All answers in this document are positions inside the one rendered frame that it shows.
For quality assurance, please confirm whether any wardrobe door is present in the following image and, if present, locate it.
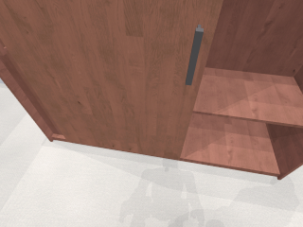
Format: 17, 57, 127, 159
0, 39, 63, 135
0, 0, 223, 160

